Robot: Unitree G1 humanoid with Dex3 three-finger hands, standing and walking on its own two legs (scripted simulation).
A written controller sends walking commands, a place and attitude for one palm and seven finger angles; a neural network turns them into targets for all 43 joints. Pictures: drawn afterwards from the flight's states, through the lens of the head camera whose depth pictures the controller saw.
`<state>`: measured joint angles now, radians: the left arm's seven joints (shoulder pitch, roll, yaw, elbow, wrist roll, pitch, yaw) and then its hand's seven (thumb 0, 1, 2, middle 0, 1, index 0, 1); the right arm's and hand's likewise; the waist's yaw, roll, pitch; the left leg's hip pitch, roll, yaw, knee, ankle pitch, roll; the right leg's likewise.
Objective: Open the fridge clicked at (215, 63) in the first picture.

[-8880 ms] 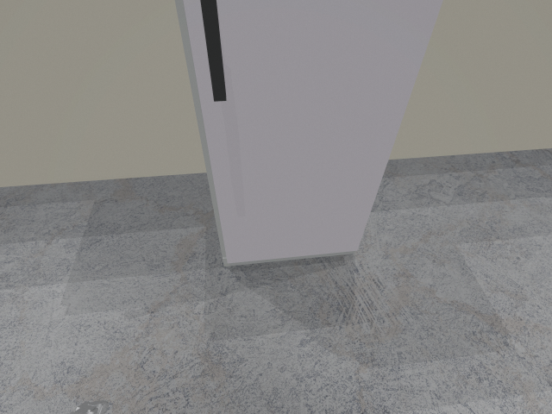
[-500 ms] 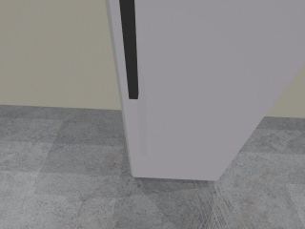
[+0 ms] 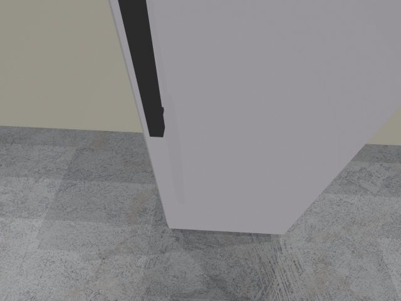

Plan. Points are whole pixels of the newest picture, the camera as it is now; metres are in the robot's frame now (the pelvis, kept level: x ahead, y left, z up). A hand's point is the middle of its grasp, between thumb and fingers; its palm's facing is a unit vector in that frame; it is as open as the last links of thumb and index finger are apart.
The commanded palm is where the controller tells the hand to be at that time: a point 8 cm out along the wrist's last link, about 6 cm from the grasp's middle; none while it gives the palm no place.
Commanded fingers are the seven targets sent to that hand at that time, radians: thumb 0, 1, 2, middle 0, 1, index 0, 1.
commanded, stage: come to a stop and stand still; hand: left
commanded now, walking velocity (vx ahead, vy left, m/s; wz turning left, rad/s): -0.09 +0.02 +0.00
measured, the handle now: (145, 44) +0.44 +0.13 +0.27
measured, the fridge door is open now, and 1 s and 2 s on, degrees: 0 0 0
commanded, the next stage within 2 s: look again from close up in 1.52 s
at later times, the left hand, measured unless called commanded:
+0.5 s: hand out of the picture +0.03 +0.17 -0.16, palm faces +0.04 -0.97 -0.22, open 7.3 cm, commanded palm none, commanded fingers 0.00 0.90 0.90 -0.20 -0.30 -0.20 -0.30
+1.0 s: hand out of the picture -0.03 +0.24 -0.15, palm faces +0.04 -0.94 -0.35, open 7.4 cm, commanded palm none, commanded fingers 0.00 0.90 0.90 -0.20 -0.30 -0.20 -0.30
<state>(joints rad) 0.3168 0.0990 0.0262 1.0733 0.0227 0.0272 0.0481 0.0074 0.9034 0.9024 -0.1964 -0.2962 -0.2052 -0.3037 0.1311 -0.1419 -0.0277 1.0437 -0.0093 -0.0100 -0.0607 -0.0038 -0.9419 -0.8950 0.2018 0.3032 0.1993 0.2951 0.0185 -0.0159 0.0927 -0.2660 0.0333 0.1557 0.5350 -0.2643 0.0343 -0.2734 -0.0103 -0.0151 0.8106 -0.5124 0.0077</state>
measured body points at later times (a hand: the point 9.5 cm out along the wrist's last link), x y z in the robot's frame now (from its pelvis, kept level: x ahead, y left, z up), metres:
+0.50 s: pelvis -0.02 -0.02 +0.01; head +0.00 -0.02 +0.45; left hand +0.03 +0.22 -0.15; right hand +0.02 -0.26 -0.15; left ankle -0.02 +0.09 -0.73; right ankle -0.01 -0.14 -0.73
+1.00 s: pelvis -0.07 -0.01 +0.00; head -0.11 -0.01 +0.45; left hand -0.04 +0.29 -0.12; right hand -0.01 -0.30 -0.12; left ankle -0.02 +0.09 -0.73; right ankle -0.01 -0.14 -0.73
